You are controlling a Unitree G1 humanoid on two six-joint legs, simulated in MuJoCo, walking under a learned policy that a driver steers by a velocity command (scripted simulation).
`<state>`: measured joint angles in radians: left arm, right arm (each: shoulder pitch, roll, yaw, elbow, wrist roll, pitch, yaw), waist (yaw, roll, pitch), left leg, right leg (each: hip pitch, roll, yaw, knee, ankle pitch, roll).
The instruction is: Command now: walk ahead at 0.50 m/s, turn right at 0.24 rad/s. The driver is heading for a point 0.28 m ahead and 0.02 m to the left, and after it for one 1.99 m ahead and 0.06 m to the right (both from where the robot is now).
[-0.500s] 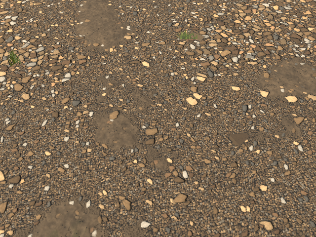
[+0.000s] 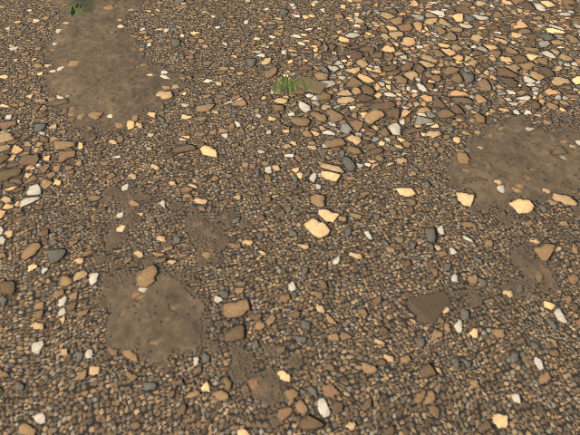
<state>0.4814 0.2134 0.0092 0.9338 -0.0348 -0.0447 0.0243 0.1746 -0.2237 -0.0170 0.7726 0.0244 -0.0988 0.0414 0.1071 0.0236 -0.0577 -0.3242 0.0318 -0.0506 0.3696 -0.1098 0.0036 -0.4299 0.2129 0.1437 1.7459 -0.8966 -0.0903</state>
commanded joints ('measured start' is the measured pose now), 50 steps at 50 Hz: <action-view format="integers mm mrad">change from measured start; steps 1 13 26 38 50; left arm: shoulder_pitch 27 -429 -449 -347 -348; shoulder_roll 70 25 95 59 75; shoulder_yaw -2 19 55 61 65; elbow -106 -276 -210 -77 21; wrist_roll -39 33 66 35 24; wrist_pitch -46 -31 28 24 39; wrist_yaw -1 -27 -14 13 9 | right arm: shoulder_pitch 537 211 221 98 122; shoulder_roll -178 -147 -55 -74 -72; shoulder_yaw -78 -38 -41 -55 -56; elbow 134 156 139 162 206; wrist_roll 16 18 -31 -34 -24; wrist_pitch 27 16 116 74 80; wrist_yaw -18 -83 -94 -85 -84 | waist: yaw -231 -114 -164 -120 -124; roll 220 69 -147 69 -23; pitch -263 78 -56 65 25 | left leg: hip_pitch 956 149 5 13 99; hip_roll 397 157 15 36 9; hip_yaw -378 -68 14 -20 10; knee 217 -107 421 31 74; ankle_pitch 310 478 -329 -209 46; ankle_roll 307 143 -65 -4 6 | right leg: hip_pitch -903 -96 46 161 271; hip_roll -152 -205 -370 -213 -227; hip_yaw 14 -98 103 -65 -75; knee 504 -1221 -1479 -1315 -1249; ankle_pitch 106 1047 731 677 979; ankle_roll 54 86 -108 27 21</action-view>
